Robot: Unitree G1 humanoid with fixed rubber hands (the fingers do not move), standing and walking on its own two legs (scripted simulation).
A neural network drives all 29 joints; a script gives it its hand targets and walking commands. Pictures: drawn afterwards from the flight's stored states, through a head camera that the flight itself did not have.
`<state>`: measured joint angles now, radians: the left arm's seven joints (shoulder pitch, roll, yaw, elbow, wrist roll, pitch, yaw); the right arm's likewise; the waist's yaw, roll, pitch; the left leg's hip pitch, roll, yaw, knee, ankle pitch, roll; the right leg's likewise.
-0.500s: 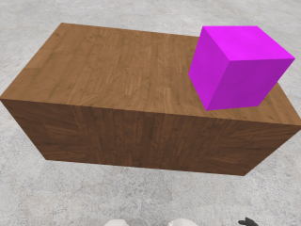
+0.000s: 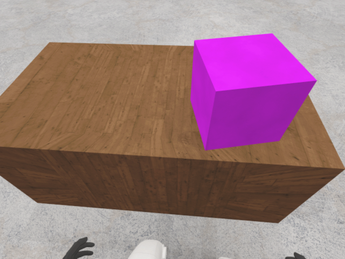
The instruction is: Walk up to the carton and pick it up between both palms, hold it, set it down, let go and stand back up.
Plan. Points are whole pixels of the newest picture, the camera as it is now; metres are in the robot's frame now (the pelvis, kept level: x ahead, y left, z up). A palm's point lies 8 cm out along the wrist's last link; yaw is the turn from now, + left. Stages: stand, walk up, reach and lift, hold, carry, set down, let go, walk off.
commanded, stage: walk up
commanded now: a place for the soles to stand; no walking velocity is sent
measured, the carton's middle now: (238, 92) +0.65 -0.16 -0.01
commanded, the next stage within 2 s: none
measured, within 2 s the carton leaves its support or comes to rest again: neither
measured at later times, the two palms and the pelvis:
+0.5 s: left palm (154, 202) +0.28 +0.09 -0.10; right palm out of the picture +0.18 -0.45 -0.08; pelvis +0.12 -0.16 -0.01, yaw +1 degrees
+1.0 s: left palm (188, 217) +0.24 +0.00 -0.10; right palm out of the picture +0.36 -0.49 -0.06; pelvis +0.18 -0.26 +0.02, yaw +8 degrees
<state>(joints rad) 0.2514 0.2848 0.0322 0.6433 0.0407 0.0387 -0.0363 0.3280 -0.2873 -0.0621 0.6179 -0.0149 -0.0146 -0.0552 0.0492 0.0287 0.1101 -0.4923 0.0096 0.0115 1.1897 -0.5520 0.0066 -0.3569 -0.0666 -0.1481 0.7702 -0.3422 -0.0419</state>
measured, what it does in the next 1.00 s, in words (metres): steps to the right: left foot, then right foot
